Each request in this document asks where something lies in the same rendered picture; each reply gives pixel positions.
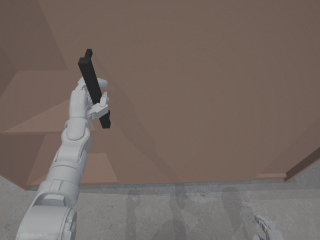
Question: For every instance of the robot left hand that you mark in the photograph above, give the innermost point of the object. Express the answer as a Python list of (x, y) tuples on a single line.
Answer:
[(80, 101)]

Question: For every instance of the wardrobe door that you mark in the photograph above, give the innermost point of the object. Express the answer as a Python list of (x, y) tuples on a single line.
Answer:
[(303, 146), (199, 90)]

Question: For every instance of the handle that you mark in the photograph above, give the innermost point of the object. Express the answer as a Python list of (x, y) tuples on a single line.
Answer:
[(89, 76)]

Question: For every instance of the robot right hand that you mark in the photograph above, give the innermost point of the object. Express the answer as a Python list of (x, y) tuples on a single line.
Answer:
[(269, 229)]

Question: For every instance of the robot left upper arm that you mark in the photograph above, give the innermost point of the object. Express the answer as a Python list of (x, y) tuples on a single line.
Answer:
[(47, 222)]

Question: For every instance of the left robot forearm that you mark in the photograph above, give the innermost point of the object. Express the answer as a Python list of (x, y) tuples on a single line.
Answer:
[(61, 186)]

